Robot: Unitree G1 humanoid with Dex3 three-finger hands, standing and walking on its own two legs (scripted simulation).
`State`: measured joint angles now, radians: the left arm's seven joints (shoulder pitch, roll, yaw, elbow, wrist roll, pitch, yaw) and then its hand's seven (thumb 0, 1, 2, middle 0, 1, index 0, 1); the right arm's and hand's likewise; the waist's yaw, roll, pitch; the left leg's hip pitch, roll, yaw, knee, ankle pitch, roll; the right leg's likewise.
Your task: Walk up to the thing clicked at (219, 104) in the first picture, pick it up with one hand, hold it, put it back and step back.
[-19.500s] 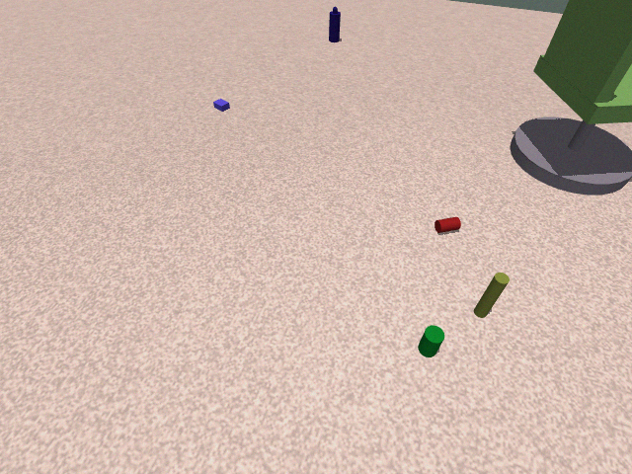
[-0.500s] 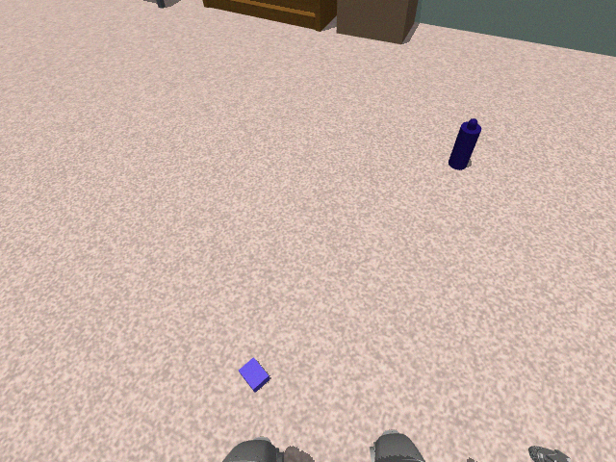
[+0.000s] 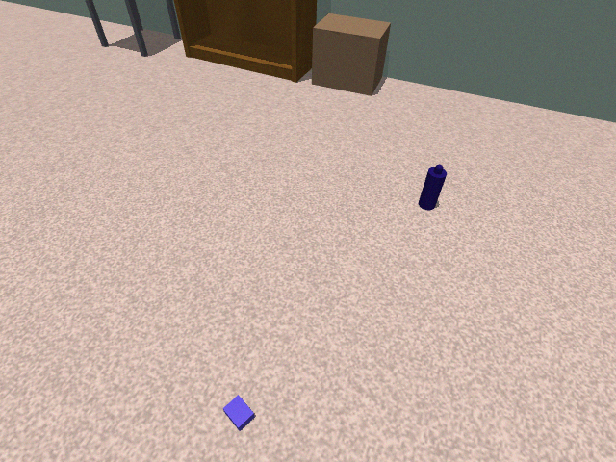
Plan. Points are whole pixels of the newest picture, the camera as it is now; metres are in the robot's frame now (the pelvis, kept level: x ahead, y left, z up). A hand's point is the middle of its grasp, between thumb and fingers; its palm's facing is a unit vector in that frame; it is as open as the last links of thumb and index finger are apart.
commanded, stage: stand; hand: left
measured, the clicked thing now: (238, 412) +0.44 +0.20 -0.76
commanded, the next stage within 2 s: rise first in 1.68 s
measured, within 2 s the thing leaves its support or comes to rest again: neither
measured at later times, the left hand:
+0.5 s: hand out of the picture +0.04 +0.22 -0.17, palm faces -0.01 -0.98 -0.22, open 7.4 cm
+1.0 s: hand out of the picture +0.02 +0.20 -0.17, palm faces +0.00 -0.98 -0.21, open 7.4 cm
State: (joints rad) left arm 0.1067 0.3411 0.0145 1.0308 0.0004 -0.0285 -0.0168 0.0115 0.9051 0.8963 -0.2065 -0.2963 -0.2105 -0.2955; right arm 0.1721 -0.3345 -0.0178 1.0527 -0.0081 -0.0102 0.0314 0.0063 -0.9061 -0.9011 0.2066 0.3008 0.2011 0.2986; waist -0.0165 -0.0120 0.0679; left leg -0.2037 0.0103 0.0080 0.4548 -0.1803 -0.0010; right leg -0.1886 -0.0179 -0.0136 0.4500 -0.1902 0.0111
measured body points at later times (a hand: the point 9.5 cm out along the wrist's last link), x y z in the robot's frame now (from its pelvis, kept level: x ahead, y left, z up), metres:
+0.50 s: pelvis +0.00 +0.02 +0.01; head +0.01 +0.03 +0.46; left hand +0.04 +0.27 -0.15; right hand +0.07 -0.23 -0.14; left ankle +0.05 +0.12 -0.74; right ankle +0.04 -0.13 -0.74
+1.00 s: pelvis +0.01 +0.01 +0.00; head +0.02 +0.01 +0.45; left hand +0.02 +0.25 -0.16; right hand +0.04 -0.23 -0.15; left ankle +0.05 +0.12 -0.74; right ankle +0.04 -0.13 -0.74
